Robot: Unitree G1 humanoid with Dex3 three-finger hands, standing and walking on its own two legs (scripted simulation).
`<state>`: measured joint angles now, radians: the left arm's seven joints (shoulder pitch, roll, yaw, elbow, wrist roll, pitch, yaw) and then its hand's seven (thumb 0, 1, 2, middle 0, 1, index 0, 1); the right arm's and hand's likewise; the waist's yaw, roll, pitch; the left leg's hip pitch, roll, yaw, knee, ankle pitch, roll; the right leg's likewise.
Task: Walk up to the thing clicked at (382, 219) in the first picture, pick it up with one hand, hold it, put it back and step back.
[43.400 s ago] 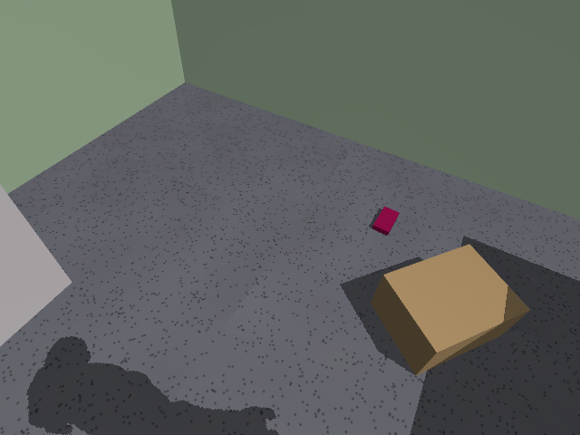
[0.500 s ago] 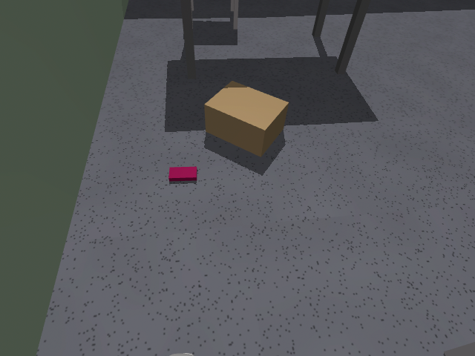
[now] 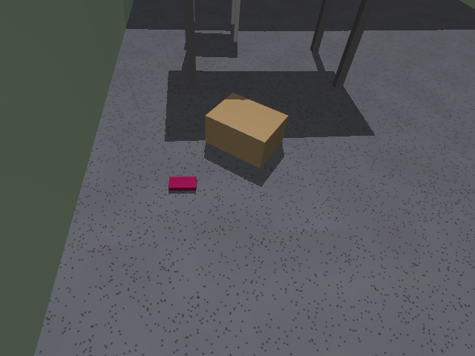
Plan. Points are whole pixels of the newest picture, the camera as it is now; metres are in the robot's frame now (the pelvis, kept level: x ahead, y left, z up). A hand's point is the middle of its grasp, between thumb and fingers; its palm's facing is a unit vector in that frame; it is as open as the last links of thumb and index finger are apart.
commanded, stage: step back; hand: left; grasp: from above
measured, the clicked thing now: (182, 183) +1.08 +0.27 -0.76
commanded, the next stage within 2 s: stand in 0.34 s
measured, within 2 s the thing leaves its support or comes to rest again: neither
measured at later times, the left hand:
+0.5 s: hand out of the picture +0.12 +0.24 -0.15, palm faces -0.02 -0.94 -0.33, open 7.4 cm
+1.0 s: hand out of the picture +0.05 +0.25 -0.15, palm faces -0.04 -0.94 -0.34, open 7.4 cm
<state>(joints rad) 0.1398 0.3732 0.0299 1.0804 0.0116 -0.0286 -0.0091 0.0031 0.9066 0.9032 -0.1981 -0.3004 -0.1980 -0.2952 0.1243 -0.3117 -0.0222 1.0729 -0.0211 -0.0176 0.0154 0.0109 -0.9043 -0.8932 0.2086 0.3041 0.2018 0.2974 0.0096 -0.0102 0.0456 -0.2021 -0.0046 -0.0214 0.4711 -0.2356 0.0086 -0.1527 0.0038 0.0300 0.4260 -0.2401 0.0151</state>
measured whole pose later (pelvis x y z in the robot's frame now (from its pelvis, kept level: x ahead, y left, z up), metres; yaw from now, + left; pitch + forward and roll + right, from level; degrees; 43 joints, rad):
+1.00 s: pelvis -0.01 -0.01 +0.01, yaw +0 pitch -3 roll +0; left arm 0.13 0.35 0.00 1.14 0.01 -0.02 -0.01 0.00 0.91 0.90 -0.20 -0.30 -0.20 -0.30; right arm 0.12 -0.35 -0.01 1.15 -0.01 0.00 0.02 0.01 -0.91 -0.89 0.21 0.30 0.20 0.30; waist -0.01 0.00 0.05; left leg -0.13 0.00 -0.02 0.32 -0.14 0.00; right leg -0.11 0.00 0.04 0.33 -0.17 0.01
